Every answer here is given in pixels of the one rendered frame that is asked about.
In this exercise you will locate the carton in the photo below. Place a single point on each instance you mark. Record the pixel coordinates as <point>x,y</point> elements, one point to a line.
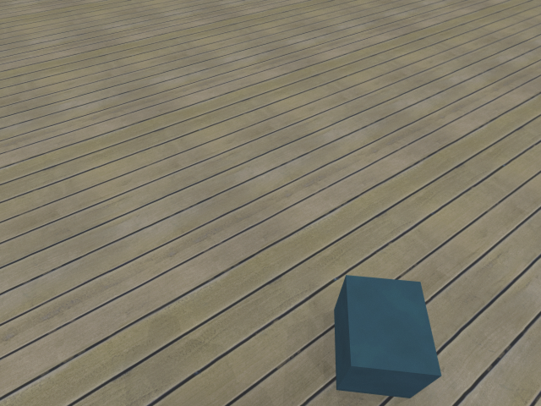
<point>383,339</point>

